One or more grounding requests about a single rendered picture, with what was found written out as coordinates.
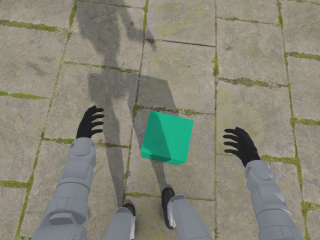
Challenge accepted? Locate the left robot hand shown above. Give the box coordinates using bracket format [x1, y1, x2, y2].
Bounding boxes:
[76, 105, 104, 139]

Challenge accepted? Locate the robot left upper arm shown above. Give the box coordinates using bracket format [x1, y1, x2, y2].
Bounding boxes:
[32, 223, 88, 240]

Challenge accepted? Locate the right robot foot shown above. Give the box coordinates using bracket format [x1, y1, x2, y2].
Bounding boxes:
[161, 187, 176, 230]

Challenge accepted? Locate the left robot forearm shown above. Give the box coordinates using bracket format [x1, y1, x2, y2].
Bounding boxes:
[31, 137, 97, 240]

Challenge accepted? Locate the right robot hand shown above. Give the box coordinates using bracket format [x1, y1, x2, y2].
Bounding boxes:
[223, 127, 261, 168]

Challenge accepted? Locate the carton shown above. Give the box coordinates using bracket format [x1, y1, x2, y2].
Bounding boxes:
[140, 110, 194, 165]

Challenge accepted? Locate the right robot forearm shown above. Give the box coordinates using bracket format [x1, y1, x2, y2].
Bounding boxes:
[244, 160, 305, 240]

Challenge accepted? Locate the right robot shin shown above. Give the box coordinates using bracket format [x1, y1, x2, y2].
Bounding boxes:
[167, 194, 189, 220]

